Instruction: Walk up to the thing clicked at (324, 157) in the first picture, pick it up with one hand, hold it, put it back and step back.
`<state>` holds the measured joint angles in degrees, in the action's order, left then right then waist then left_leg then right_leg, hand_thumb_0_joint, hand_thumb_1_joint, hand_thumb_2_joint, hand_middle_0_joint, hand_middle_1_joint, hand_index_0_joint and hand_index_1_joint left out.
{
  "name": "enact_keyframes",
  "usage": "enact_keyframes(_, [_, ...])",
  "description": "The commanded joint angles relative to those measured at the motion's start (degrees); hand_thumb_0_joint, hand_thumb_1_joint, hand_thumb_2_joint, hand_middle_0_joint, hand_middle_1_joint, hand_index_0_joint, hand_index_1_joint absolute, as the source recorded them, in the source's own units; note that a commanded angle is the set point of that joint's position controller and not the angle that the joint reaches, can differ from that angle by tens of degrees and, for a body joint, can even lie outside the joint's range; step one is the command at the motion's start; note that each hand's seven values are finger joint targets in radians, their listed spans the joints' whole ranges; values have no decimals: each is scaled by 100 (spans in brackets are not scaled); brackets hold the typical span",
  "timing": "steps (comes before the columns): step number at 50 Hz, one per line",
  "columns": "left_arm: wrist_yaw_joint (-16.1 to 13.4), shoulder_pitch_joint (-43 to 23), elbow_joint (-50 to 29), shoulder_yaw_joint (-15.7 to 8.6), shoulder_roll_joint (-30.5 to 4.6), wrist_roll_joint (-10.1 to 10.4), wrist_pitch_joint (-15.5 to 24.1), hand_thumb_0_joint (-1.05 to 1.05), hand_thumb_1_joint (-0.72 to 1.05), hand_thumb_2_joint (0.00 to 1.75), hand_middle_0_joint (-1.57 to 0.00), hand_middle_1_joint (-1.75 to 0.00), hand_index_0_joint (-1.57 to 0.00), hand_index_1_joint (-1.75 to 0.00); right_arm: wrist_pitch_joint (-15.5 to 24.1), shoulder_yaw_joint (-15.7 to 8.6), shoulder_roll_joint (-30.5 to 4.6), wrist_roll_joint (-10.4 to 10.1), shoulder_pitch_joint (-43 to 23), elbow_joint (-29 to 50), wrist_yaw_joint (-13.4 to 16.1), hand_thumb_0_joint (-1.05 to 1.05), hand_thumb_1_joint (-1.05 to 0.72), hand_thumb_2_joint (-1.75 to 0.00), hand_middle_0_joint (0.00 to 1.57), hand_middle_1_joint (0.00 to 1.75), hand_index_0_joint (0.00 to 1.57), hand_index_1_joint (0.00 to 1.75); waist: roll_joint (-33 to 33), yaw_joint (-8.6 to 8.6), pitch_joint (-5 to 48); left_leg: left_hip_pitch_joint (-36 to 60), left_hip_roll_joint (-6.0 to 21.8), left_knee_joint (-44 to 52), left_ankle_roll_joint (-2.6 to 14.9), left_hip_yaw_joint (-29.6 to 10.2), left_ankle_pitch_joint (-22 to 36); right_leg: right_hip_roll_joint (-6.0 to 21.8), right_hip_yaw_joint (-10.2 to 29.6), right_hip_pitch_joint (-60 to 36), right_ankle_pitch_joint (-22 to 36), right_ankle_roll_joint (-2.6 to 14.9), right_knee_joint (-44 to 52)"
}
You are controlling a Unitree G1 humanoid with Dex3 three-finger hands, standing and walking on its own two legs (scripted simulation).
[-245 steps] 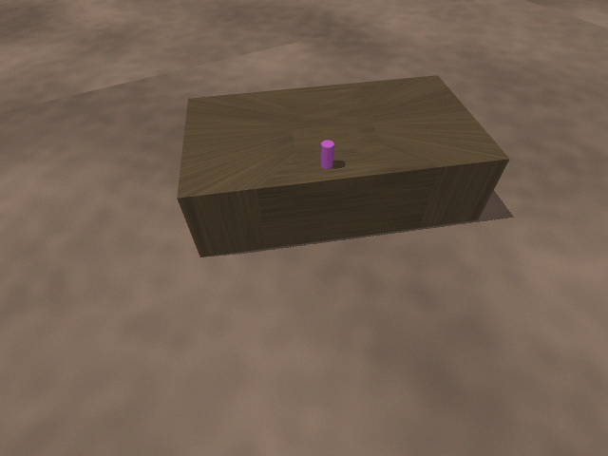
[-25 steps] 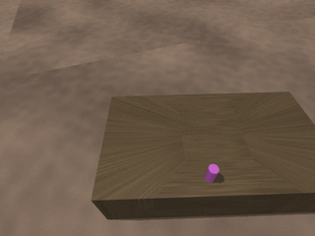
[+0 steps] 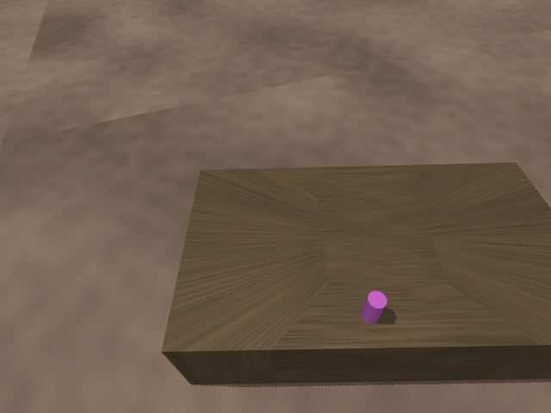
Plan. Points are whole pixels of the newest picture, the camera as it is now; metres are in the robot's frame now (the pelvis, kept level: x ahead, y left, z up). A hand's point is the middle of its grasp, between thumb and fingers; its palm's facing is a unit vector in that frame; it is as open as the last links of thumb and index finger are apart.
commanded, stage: walk up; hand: right
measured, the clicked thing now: (373, 307) +0.43 -0.22 -0.37
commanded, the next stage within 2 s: stand in 0.30 s
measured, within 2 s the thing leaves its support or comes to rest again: neither
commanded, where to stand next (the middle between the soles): +0.03 -0.01 m, yaw -1 degrees
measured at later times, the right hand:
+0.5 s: hand out of the picture +0.08 -0.25 -0.16, palm faces -0.01 +0.94 -0.33, open 7.4 cm
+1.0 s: hand out of the picture +0.09 -0.25 -0.15, palm faces -0.01 +0.94 -0.34, open 7.4 cm
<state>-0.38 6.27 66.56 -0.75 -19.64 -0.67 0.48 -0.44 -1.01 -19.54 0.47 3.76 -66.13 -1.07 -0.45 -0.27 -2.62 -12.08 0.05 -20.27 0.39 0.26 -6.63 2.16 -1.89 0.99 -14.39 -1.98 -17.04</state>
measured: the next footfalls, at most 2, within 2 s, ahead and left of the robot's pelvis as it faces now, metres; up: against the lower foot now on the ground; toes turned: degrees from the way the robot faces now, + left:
none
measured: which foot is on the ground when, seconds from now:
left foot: down 0.00-1.00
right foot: down 0.00-1.00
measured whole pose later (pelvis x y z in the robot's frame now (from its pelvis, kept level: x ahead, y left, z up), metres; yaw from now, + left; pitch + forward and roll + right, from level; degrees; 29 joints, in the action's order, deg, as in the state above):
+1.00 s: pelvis +0.01 +0.00 +0.00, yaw -1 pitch -2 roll +0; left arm 0.0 8.6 63.6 -0.9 -20.1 -0.7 0.0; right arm 0.6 -0.1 -19.7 0.4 5.0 -64.8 -0.7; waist 0.5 -0.2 -2.5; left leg -11.2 -0.2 -20.6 0.4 0.9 -7.8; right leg 2.5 -1.3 0.3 -15.4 -2.0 -17.3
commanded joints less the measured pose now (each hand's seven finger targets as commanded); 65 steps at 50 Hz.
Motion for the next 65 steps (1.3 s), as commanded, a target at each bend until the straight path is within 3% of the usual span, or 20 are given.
enact_keyframes(1, [-69,-208,-352,-198,-1289,-14,122,0,90,90,-20,-30,-20,-30,110,-209,-1159,-4,-381,388,99,0,-90,-90,20,30,20,30,-7,43,474,720,655,177,88,-541,801,550,328,479,987,210,324])
enact_keyframes(10, [-73,-270,-411,-227,-1282,-20,118,0,90,90,-20,-30,-20,-30,99,-203,-1158,-4,-325,396,103,0,-90,-90,20,30,20,30,-8,54,504,695,639,144,97,-507,935,565,335,355,1113,211,369])
enact_keyframes(14, [-59,-365,-430,-221,-1268,-28,102,0,90,90,-20,-30,-20,-30,99,-216,-1204,-3,-314,390,106,0,-90,-90,20,30,20,30,-48,76,390,569,644,322,73,-611,479,517,322,354,775,230,398])
enact_keyframes(15, [-52,-140,-424,-211,-1201,-22,86,0,90,90,-20,-30,-20,-30,133,-184,-1199,-10,-225,397,120,0,-90,-90,20,30,20,30,120,42,337,609,715,329,77,-674,330,580,392,490,405,240,427])
enact_keyframes(17, [-28,-78,-419,-216,-1196,-36,74,0,90,90,-20,-30,-20,-30,172,-202,-1261,-18,-199,385,129,0,-90,-90,20,30,20,30,28,49,320,647,701,366,62,-699,251,567,407,565,335,261,430])
enact_keyframes(20, [-25,-115,-485,-208,-1203,-22,91,0,90,90,-20,-30,-20,-30,207,-190,-1235,-10,-207,410,122,0,-90,-90,20,30,20,30,57,42,376,688,754,264,108,-694,750,602,416,509,501,258,381])
enact_keyframes(32, [-35,71,-589,-207,-1240,-8,98,0,90,90,-20,-30,-20,-30,227,-144,-1223,-11,-93,440,151,0,-90,-90,20,30,20,30,9,48,655,895,769,1,141,-555,1542,623,403,280,1310,218,287])
enact_keyframes(37, [-17,112,-572,-206,-1231,-22,61,0,90,90,-20,-30,-20,-30,215,-139,-1255,-27,-142,440,160,0,-90,-90,20,30,20,30,-54,43,414,814,734,175,94,-597,892,587,414,451,751,256,353])
enact_keyframes(40, [-29,122,-580,-205,-1239,-22,66,0,90,90,-20,-30,-20,-30,214,-137,-1268,-20,-153,450,154,0,-90,-90,20,30,20,30,31,32,321,762,759,174,125,-636,924,595,421,473,710,253,354])
enact_keyframes(46, [-16,171,-590,-216,-1238,-30,68,0,90,90,-20,-30,-20,-30,206,-152,-1297,-24,-137,455,144,0,-90,-90,20,30,20,30,13,60,231,715,701,260,111,-645,400,588,435,591,457,284,384])
enact_keyframes(55, [-32,189,-648,-203,-1272,-5,97,0,90,90,-20,-30,-20,-30,223,-136,-1268,-15,-121,474,140,0,-90,-90,20,30,20,30,62,38,465,847,746,40,139,-571,1271,627,439,405,1085,234,313])
enact_keyframes(61, [-33,188,-667,-194,-1283,-3,80,0,90,90,-20,-30,-20,-30,216,-118,-1257,-13,-133,471,153,0,-90,-90,20,30,20,30,59,14,482,851,751,64,130,-562,1205,616,427,393,1007,238,284])
enact_keyframes(65, [-34,190,-635,-180,-1246,-20,63,0,90,90,-20,-30,-20,-30,206,-129,-1281,-22,-124,454,155,0,-90,-90,20,30,20,30,22,30,327,710,741,138,119,-612,865,610,432,437,726,257,320])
